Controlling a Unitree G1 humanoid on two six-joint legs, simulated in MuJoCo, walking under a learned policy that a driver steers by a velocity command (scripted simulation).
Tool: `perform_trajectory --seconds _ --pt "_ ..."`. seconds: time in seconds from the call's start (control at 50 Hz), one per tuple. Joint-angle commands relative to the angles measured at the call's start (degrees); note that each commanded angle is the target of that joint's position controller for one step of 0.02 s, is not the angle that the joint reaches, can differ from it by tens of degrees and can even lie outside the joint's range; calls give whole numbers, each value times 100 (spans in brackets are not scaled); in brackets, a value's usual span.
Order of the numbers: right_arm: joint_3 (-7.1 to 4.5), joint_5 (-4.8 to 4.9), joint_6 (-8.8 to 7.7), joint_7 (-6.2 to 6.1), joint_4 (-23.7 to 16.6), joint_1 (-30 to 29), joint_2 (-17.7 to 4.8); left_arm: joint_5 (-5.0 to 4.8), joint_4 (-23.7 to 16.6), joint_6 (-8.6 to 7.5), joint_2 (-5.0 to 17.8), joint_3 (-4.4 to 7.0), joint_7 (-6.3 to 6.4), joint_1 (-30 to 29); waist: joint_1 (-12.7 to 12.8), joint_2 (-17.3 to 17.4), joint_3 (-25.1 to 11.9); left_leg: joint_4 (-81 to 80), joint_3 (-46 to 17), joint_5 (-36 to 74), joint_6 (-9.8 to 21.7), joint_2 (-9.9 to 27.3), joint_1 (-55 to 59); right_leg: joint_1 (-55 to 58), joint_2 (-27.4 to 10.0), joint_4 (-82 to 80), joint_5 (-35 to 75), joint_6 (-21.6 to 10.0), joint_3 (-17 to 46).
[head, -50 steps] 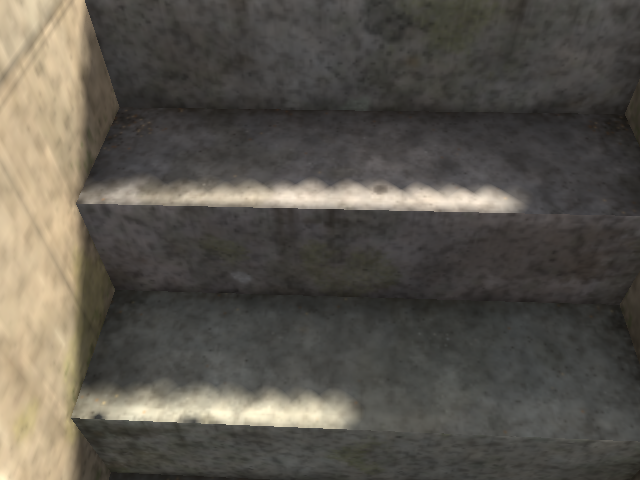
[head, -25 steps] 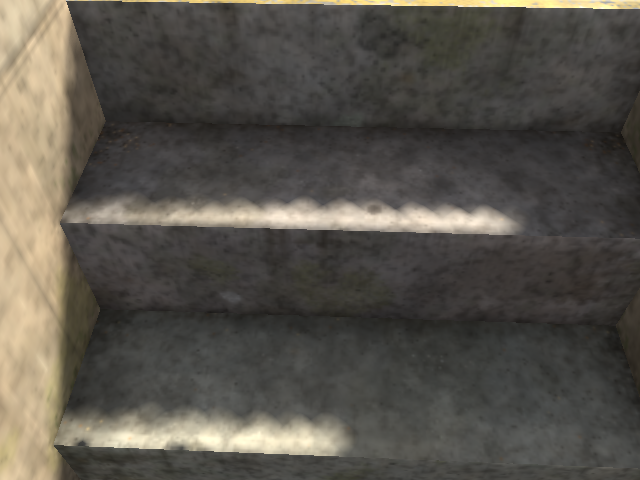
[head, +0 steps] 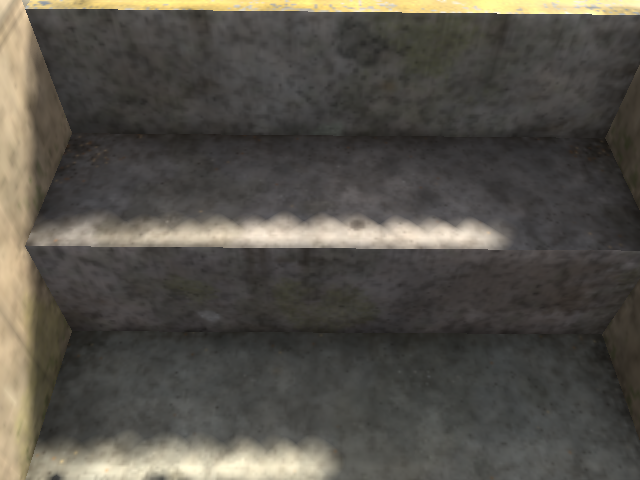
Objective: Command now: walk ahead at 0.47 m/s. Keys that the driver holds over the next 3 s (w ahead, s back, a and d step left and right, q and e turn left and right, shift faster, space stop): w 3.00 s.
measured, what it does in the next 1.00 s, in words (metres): stands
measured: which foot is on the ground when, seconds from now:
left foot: down 0.00-1.00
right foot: down 0.00-1.00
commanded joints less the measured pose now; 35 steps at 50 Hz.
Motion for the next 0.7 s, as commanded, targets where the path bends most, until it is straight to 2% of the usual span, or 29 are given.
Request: perform_trajectory --seconds 0.02,0.04,0.06,0.08,0.1,0.12,0.14,0.2,0.22,0.24,0.28,0.3,0.32,0.34,0.42,0.5,0.7 --pt "-114 8 -51 34 -354 103 -482 8 -467 -77 321 93 -19 56 201 -128 -417 100 64 2145 549 76 91 389 -285 24 4462 -214 60" --pt "-90 32 -82 -10 -371 93 -359 100 -464 -71 389 107 24 -75 62 312 -531 -52 74 1950 531 63 143 476 -307 -100 4161 -280 74" --pt "-93 8 -55 15 -421 -16 -424 48 -502 -68 373 106 15 44 226 -28 -344 63 25 2028 501 112 50 388 -312 -99 4275 -236 54" --pt "-99 32 -73 -33 -424 85 -361 125 -477 -69 404 123 58 -79 39 313 -507 -68 34 1862 494 100 94 520 -320 -178 3988 -277 55" --pt "-97 33 -81 -44 -429 48 -380 126 -496 -67 407 133 72 -75 90 294 -450 -75 16 1838 490 104 73 504 -336 -232 3873 -269 56" --pt "-108 7 -51 2 -473 -13 -430 50 -525 -76 335 112 33 -11 188 -187 -317 4 -13 1959 478 147 54 358 -322 -204 4101 -204 3" --pt "-134 -15 -18 18 -434 0 -439 31 -529 -97 317 129 17 -29 116 -215 -395 -16 37 1915 477 128 152 303 -309 -160 4076 -214 -35" --pt "-136 -48 0 51 -423 -54 -417 67 -552 -104 215 133 6 75 166 -7 -404 -71 71 1544 449 144 167 180 -341 -213 3535 -247 9" --pt "-134 -48 1 59 -432 -89 -403 75 -567 -111 231 143 0 75 161 41 -381 -91 72 1429 443 149 155 134 -334 -239 3382 -249 14" --pt "-151 -41 -27 68 -437 -6 -412 124 -576 -98 265 143 -5 120 111 40 -398 -260 55 1200 432 229 170 79 -342 -350 3067 -304 18" --pt "-172 -41 -26 76 -448 -72 -445 137 -582 -95 257 157 -15 128 114 88 -264 -318 48 1007 422 216 134 10 -353 -445 2880 -344 60" --pt "-178 -45 -23 78 -446 -69 -449 137 -580 -101 255 163 -19 145 109 81 -258 -334 48 966 419 218 143 -1 -352 -469 2840 -350 64" --pt "-203 -61 -29 31 -524 -81 -522 83 -549 -112 331 219 14 165 115 92 -255 -293 78 855 450 235 111 -15 -375 -444 2951 -362 75" --pt "-198 -56 -28 18 -528 -71 -489 78 -536 -120 319 219 24 168 97 73 -278 -319 72 768 452 243 93 2 -373 -443 2949 -362 62" --pt "-203 -38 -20 -15 -521 -74 -522 82 -426 -136 239 235 52 286 148 28 -197 -318 74 643 440 243 76 -94 -349 -586 2459 -325 72" --pt "-206 -67 -6 -35 -523 -24 -515 86 -300 -150 229 257 25 428 137 58 -132 -293 73 654 442 256 151 -184 -337 -689 2302 -340 50" --pt "-209 -66 -16 -62 -507 110 -540 62 -186 -158 238 279 21 451 118 48 -192 -263 99 969 451 249 242 -70 -353 -635 2761 -322 18"
Next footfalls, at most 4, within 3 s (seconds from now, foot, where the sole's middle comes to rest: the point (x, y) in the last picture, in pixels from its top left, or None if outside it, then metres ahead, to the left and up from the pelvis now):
none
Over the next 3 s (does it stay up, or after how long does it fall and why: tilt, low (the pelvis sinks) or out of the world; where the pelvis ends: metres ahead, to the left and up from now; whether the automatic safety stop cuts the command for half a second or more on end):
stays up -0.01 0.01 0.00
